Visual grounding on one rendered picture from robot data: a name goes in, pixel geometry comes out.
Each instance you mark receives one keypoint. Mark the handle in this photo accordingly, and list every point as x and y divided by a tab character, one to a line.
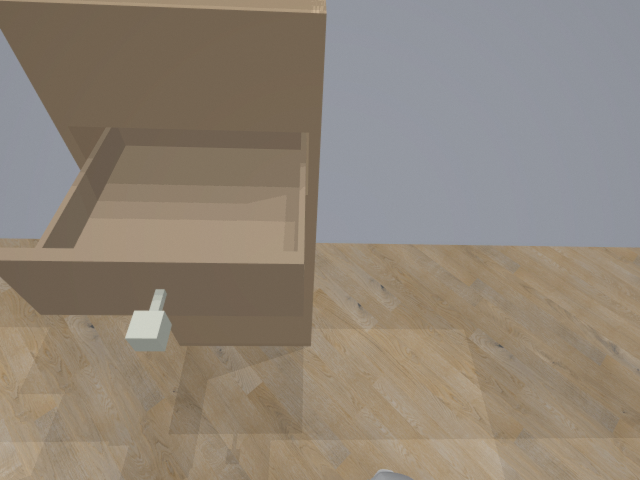
149	330

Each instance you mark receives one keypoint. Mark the drawer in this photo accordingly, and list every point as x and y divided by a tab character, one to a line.
214	217

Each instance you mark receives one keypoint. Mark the cabinet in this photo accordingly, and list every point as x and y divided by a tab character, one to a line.
234	65

